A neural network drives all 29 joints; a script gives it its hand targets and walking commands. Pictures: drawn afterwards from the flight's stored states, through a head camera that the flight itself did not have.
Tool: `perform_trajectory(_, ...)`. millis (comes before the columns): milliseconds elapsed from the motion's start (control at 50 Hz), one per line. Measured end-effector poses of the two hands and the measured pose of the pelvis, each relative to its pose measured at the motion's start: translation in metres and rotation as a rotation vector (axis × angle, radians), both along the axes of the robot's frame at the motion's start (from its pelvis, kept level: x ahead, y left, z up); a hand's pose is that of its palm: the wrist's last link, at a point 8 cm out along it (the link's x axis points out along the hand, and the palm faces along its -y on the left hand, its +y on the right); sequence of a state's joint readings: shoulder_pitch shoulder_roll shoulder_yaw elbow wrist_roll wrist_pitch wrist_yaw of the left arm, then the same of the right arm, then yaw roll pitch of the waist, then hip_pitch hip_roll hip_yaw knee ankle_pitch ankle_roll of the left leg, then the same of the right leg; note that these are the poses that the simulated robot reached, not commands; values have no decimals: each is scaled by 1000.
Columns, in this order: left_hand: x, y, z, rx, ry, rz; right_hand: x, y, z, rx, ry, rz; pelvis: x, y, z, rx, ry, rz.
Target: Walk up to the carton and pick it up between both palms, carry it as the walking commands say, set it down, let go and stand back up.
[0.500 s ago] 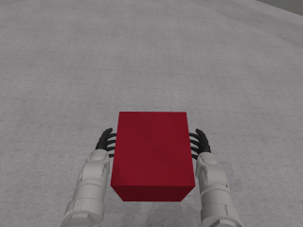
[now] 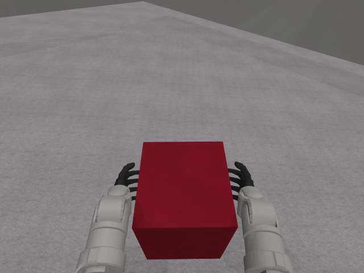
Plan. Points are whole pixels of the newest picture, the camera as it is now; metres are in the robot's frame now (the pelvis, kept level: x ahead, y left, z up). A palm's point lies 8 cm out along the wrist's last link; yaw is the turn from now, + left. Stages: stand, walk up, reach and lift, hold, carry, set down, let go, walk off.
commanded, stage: reach and lift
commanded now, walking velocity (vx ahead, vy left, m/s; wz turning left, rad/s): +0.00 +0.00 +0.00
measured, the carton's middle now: (183, 202) +0.32 -0.01 -0.03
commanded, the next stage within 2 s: hold in 1.04 s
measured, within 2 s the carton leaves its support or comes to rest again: neither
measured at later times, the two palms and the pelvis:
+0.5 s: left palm (119, 193) +0.29 +0.14 +0.05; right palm (244, 192) +0.29 -0.15 +0.05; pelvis -0.01 +0.00 +0.00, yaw +0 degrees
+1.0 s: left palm (116, 198) +0.28 +0.14 +0.04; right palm (242, 192) +0.29 -0.15 +0.05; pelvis +0.00 -0.01 +0.00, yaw +0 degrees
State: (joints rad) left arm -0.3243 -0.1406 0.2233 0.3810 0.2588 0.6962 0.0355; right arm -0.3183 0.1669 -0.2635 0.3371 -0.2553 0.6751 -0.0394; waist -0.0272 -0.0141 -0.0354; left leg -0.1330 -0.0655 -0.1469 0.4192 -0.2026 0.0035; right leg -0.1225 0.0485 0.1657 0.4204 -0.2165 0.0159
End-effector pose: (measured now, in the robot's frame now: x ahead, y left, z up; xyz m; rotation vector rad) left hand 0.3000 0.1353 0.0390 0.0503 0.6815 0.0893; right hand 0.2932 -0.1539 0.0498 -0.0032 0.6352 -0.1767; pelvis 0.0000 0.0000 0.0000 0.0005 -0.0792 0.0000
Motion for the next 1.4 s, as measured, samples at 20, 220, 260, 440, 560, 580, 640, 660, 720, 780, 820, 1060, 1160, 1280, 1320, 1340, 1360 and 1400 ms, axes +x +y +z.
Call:
perform_trajectory(20,-1,0,2,1,-1,1,-1,0,2,0,-1,1,0,0,0,0,-6,0)
perform_trajectory(220,-7,1,9,9,12,3,-5,1,6,4,13,7,-5,-1,-1,0,-41,-1)
perform_trajectory(260,-7,2,8,11,16,4,-6,2,6,3,17,9,-7,-1,-1,0,-43,-2)
perform_trajectory(440,-8,4,7,15,23,13,-4,3,3,0,25,22,-9,-4,-1,2,-38,-2)
perform_trajectory(560,-8,4,7,16,22,23,-1,4,3,0,23,33,-7,-6,-1,3,-33,-2)
perform_trajectory(580,-8,4,7,16,21,25,0,4,3,0,23,35,-6,-6,-1,3,-33,-2)
perform_trajectory(640,-9,5,7,16,21,31,1,5,3,0,22,41,-5,-7,0,4,-32,-2)
perform_trajectory(660,-9,5,7,16,21,33,1,5,3,0,22,43,-4,-7,0,4,-32,-2)
perform_trajectory(720,-10,5,7,16,21,40,2,5,3,0,22,50,-2,-7,0,4,-31,-2)
perform_trajectory(780,-12,6,6,15,21,46,3,6,3,-1,22,56,-1,-8,1,4,-32,-2)
perform_trajectory(820,-13,6,6,15,21,50,3,6,3,-3,22,60,0,-8,1,4,-32,-2)
perform_trajectory(1060,-20,8,5,21,24,50,-3,8,2,-16,27,76,1,-6,1,2,-35,1)
perform_trajectory(1160,-22,8,5,22,25,46,-6,8,1,-17,28,73,-1,-5,1,1,-36,1)
perform_trajectory(1280,-23,7,5,21,25,41,-10,7,1,-16,28,66,-4,-4,0,1,-39,0)
perform_trajectory(1320,-24,7,5,20,25,40,-11,7,1,-16,28,64,-4,-4,0,1,-40,0)
perform_trajectory(1340,-24,7,5,19,25,40,-11,7,2,-15,28,63,-5,-4,0,1,-41,-1)
perform_trajectory(1360,-24,6,5,19,24,39,-11,6,2,-15,28,62,-5,-4,0,1,-41,-1)
perform_trajectory(1400,-24,6,5,18,24,38,-12,6,2,-14,27,60,-6,-4,0,1,-42,-1)
